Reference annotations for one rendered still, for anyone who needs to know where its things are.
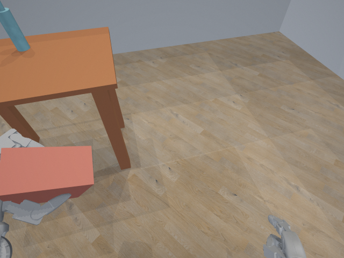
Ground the table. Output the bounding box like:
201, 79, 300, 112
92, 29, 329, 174
0, 27, 131, 170

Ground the right robot hand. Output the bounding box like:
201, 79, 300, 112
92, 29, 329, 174
263, 215, 306, 258

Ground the sponge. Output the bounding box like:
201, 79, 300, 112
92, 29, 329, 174
0, 146, 94, 204

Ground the left robot hand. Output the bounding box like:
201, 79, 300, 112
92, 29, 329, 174
0, 128, 71, 225

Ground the robot left forearm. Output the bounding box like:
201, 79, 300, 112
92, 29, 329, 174
0, 222, 12, 258

